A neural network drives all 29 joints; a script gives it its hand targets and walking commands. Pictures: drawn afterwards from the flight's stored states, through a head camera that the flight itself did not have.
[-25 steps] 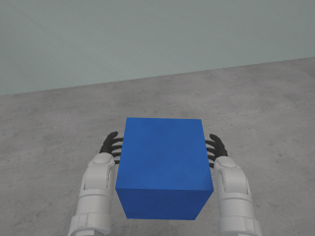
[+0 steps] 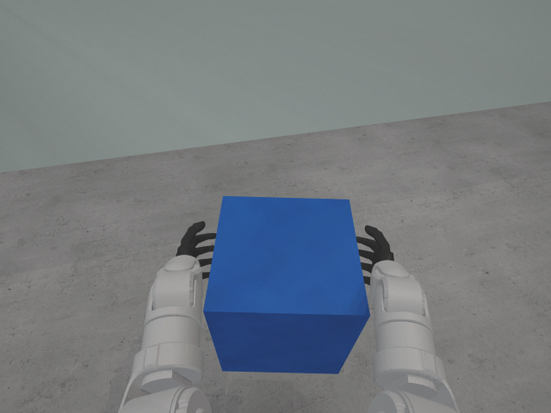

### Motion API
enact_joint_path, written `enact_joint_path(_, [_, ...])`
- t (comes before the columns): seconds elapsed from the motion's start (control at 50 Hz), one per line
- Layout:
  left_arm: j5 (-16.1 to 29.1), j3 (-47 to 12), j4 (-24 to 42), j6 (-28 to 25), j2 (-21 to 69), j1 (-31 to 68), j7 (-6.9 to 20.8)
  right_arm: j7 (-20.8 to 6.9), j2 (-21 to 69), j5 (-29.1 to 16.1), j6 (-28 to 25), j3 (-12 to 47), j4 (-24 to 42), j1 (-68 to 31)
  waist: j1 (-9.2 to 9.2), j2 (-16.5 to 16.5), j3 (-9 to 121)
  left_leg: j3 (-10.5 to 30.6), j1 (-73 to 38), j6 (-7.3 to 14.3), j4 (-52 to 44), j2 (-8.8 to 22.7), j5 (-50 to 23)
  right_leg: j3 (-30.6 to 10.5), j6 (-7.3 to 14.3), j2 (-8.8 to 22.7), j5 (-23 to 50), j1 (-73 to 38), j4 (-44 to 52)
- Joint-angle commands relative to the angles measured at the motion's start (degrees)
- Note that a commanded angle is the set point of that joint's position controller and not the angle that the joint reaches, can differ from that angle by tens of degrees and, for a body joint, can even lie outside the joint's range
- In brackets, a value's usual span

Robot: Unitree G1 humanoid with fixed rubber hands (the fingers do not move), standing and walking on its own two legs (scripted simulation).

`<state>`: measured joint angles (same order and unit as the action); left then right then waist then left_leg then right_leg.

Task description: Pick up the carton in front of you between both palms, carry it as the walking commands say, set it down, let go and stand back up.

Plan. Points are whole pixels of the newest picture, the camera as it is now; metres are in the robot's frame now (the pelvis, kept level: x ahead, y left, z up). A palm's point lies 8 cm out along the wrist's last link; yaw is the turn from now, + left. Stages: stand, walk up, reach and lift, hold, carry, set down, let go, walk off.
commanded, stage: set down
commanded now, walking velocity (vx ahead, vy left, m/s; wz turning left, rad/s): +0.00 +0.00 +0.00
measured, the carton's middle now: (283, 288) +0.32 +0.00 -0.03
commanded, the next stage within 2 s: none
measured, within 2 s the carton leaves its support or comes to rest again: neither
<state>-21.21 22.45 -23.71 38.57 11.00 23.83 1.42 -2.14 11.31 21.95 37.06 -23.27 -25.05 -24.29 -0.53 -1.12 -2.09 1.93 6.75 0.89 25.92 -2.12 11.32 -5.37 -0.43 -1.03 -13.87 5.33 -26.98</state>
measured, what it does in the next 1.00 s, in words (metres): lowers itself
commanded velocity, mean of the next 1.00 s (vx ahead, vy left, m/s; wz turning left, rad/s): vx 0.00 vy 0.00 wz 0.00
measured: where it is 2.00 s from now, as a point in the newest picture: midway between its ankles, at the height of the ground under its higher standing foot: outside the picture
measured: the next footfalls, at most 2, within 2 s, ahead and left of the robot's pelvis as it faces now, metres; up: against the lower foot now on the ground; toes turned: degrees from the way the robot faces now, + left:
none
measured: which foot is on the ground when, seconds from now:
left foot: down 0.00-1.00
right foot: down 0.00-1.00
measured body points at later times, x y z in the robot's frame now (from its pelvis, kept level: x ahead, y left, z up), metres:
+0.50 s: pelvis -0.02 -0.01 -0.08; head +0.20 +0.00 +0.32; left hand +0.37 +0.16 -0.17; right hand +0.38 -0.14 -0.16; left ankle +0.04 +0.11 -0.74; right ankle +0.02 -0.13 -0.74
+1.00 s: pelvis -0.05 +0.00 -0.21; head +0.21 +0.02 +0.15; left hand +0.42 +0.17 -0.31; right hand +0.43 -0.13 -0.30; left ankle +0.04 +0.11 -0.74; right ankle +0.02 -0.13 -0.74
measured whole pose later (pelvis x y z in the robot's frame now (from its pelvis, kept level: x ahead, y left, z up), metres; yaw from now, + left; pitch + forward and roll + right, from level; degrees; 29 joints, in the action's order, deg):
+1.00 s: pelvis -0.05 +0.00 -0.21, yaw -1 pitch +44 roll -2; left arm -13.4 25.4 -37.7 15.5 0.5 52.6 -1.4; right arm 4.3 4.2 11.8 13.9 -27.3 -37.2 -52.2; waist -1.4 -1.8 10.1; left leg 5.6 105.4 -2.0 86.8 -5.3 25.6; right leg -4.6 -3.2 -6.9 -28.6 102.9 -87.0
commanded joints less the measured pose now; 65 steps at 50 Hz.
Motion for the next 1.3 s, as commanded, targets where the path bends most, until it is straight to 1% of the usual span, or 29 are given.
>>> enact_joint_path(0.0, [10.3,-22.0,-6.8,-3.7,47.6,33.7,12.8,-11.9,47.9,-9.4,-3.5,21.7,-7.2,-33.8,-0.26,1.5,5.6,2.4,-2.5,-0.6,-3.7,-1.4,8.3,1.8,2.4,-3.5,-6.9,10.8,4.7])
enact_joint_path(0.04, [7.5,-18.0,-8.4,-5.7,44.0,33.5,11.8,-10.3,45.4,-6.6,-5.3,17.8,-8.7,-33.3,-0.43,1.1,5.4,2.0,-0.1,-0.5,-1.6,-1.9,5.1,1.7,2.1,-3.7,-4.8,12.4,3.0])
enact_joint_path(0.1, [3.7,-13.6,-9.9,-10.4,38.1,30.7,10.5,-8.3,40.7,-3.0,-9.6,13.1,-9.9,-29.8,-0.51,0.8,7.4,1.6,4.5,-0.3,2.3,-2.6,-2.6,1.8,1.5,-4.3,1.0,15.7,-0.3])
enact_joint_path(0.14, [2.6,-13.0,-10.3,-14.5,35.5,27.9,10.3,-7.6,38.8,-2.2,-13.7,12.2,-9.9,-26.8,-0.58,0.7,10.8,1.5,7.8,-0.3,5.2,-3.0,-8.2,1.9,0.9,-4.8,6.1,18.0,-3.0])
enact_joint_path(0.16, [2.8,-13.9,-10.4,-16.7,35.3,27.0,10.2,-7.3,38.7,-2.5,-15.9,12.9,-9.7,-26.1,-0.49,0.7,13.1,1.5,9.3,-0.3,6.7,-3.2,-10.7,2.0,0.6,-5.1,8.5,19.2,-4.4])
enact_joint_path(0.22, [5.0,-18.5,-10.4,-23.6,37.1,27.6,10.4,-6.6,41.0,-4.9,-22.7,17.8,-9.0,-26.9,-0.37,0.6,22.2,1.6,13.4,-0.4,11.7,-4.0,-17.1,2.0,-0.2,-5.9,14.9,22.5,-8.8])
enact_joint_path(0.28, [8.1,-24.8,-9.9,-29.4,39.6,30.4,10.2,-5.8,44.1,-8.7,-28.6,25.4,-8.3,-29.5,-0.84,0.9,34.4,1.7,17.3,-0.8,18.0,-4.6,-23.2,1.6,-1.0,-6.5,21.1,26.1,-14.7])
enact_joint_path(0.34, [10.7,-30.3,-8.4,-33.1,41.1,32.8,9.8,-4.5,45.8,-12.2,-32.4,32.3,-6.3,-31.8,-1.23,1.3,48.2,1.6,20.9,-1.5,24.2,-4.9,-29.2,1.3,-1.6,-6.6,27.7,30.0,-20.9])
enact_joint_path(0.38, [12.4,-33.3,-6.9,-34.1,41.3,33.8,9.3,-3.5,46.3,-14.1,-33.5,36.0,-4.5,-33.0,-1.65,1.5,56.8,1.3,22.9,-2.0,27.4,-5.0,-31.6,1.4,-2.2,-6.7,29.9,32.4,-24.4])
enact_joint_path(0.42, [13.4,-34.6,-5.9,-34.0,41.1,34.6,9.1,-2.9,46.4,-15.1,-33.3,37.9,-3.5,-34.1,-1.92,1.6,61.5,0.8,26.2,-2.4,29.7,-5.2,-30.3,1.7,-2.5,-6.9,28.7,35.1,-26.7])
enact_joint_path(0.44, [13.5,-34.6,-5.9,-33.6,41.2,35.0,9.1,-2.8,46.5,-15.2,-32.9,38.1,-3.4,-34.6,-1.95,1.5,62.2,0.4,28.8,-2.5,30.6,-5.3,-27.9,1.9,-2.6,-7.1,26.9,36.3,-27.7])
enact_joint_path(0.48, [13.2,-33.7,-6.6,-32.3,41.5,36.2,9.6,-3.0,46.9,-15.1,-31.6,37.5,-4.1,-36.0,-2.01,0.9,60.9,-0.2,34.5,-2.4,31.9,-5.6,-20.9,2.6,-2.7,-7.5,20.8,40.1,-29.2])
enact_joint_path(0.56, [11.8,-30.3,-10.2,-28.9,42.4,40.6,11.0,-4.4,47.3,-13.6,-28.0,33.5,-7.3,-40.8,-1.73,-0.1,55.1,-1.2,44.3,-2.0,34.4,-5.8,-7.3,4.1,-2.6,-8.0,6.7,49.4,-31.8])
enact_joint_path(0.6, [11.2,-28.6,-12.2,-27.1,42.8,43.0,11.6,-5.1,47.3,-13.1,-26.3,31.4,-9.0,-43.5,-1.68,-0.1,53.5,-1.4,47.2,-1.8,36.0,-5.9,-3.5,4.7,-2.3,-8.3,2.1,54.1,-33.5])
enact_joint_path(0.64, [10.9,-27.2,-13.8,-25.8,43.2,45.3,11.9,-5.8,47.2,-12.8,-25.0,29.5,-10.6,-46.0,-1.74,0.2,53.2,-1.6,49.4,-1.8,37.8,-6.0,-1.6,5.2,-2.2,-8.5,-0.5,58.3,-35.5])
enact_joint_path(0.72, [10.7,-25.2,-15.8,-24.5,43.4,49.6,11.5,-6.3,46.5,-12.6,-24.0,26.4,-13.1,-50.8,-1.84,1.3,55.3,-2.0,53.1,-2.2,41.9,-6.2,-0.9,6.1,-2.1,-9.1,-2.3,65.2,-40.2])
enact_joint_path(0.78, [11.2,-24.9,-16.4,-24.4,43.4,52.8,10.8,-6.3,45.8,-13.1,-24.1,25.5,-14.1,-54.1,-1.75,1.9,58.3,-2.3,55.1,-2.6,45.2,-6.4,-1.5,6.8,-2.2,-9.5,-2.4,69.5,-43.9])
enact_joint_path(0.88, [12.9,-26.0,-16.2,-24.4,42.9,58.1,9.6,-5.8,45.0,-14.6,-24.2,25.7,-14.6,-59.2,-1.75,2.4,63.9,-2.8,58.2,-3.2,50.8,-6.7,-1.9,7.7,-2.4,-10.2,-2.5,74.4,-49.8])
enact_joint_path(1.0, [15.0,-27.2,-15.9,-24.0,42.0,63.2,8.5,-5.2,44.1,-16.8,-23.9,26.7,-14.8,-64.7,-2.35,2.4,68.4,-3.6,61.4,-3.7,56.7,-6.9,-2.0,8.6,-2.7,-10.7,-2.9,79.1,-56.0])
enact_joint_path(1.1, [15.9,-26.8,-16.4,-23.8,40.6,66.7,8.2,-4.7,42.9,-17.8,-23.8,26.6,-15.4,-68.6,-2.7,2.1,69.2,-4.1,64.7,-3.9,61.0,-6.9,-2.2,9.2,-2.8,-10.8,-3.1,82.7,-60.4])
enact_joint_path(1.28, [16.6,-24.9,-18.2,-24.2,36.5,72.7,8.4,-3.5,39.5,-18.2,-24.2,24.7,-17.6,-74.6,-3.05,1.6,67.5,-5.1,72.6,-3.9,68.1,-6.6,-1.4,9.9,-2.8,-10.7,-3.8,87.9,-67.5])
